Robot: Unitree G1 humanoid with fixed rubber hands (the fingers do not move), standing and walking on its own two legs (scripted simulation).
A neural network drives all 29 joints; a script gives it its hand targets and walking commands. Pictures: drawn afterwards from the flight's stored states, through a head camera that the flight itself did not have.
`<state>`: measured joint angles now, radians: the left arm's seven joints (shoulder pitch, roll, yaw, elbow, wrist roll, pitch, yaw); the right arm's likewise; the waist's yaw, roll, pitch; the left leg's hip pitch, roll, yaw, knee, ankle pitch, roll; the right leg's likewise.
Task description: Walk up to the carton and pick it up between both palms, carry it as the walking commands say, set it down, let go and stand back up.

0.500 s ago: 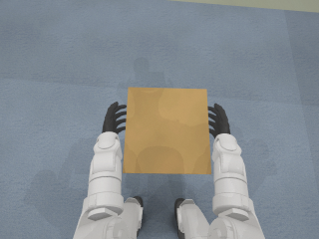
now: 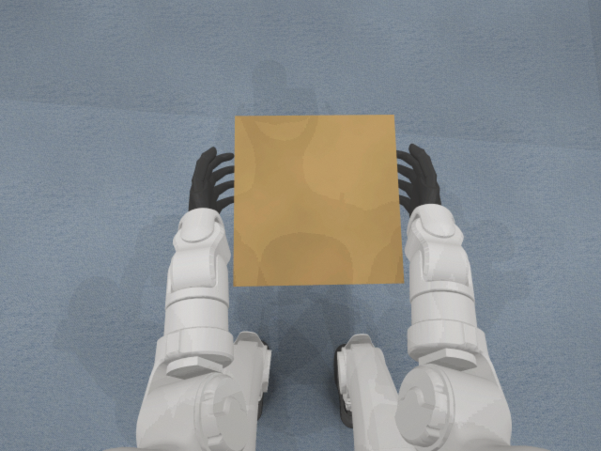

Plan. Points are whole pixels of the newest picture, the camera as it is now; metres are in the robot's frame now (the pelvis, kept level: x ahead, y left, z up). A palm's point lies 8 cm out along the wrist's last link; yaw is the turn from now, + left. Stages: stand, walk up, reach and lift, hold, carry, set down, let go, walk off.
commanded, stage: set down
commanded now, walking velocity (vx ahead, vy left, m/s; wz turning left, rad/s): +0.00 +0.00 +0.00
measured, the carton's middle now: (312, 215) +0.43 -0.01 -0.14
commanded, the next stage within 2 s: none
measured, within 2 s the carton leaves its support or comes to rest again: neither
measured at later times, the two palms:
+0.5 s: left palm (223, 207) +0.44 +0.13 -0.15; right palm (405, 202) +0.45 -0.15 -0.15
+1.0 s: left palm (237, 207) +0.47 +0.13 -0.23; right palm (394, 201) +0.48 -0.16 -0.24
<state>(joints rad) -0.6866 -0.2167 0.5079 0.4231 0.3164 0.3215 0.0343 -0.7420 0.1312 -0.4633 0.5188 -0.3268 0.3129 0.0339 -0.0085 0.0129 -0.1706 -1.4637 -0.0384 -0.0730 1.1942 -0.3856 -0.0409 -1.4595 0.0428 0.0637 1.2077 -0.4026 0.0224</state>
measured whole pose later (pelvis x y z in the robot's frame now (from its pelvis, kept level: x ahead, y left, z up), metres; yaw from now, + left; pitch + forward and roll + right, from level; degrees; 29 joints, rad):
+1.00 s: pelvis -0.03 -0.01 -0.14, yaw +1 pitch +47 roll +2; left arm -1.08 -0.08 0.55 0.59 0.25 0.34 0.09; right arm -1.16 -0.05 -0.44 0.74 -0.28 0.34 -0.01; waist -0.01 0.02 -0.10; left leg -2.03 -0.06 -0.07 1.70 -0.49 -0.08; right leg -2.04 0.07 0.06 1.73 -0.51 0.03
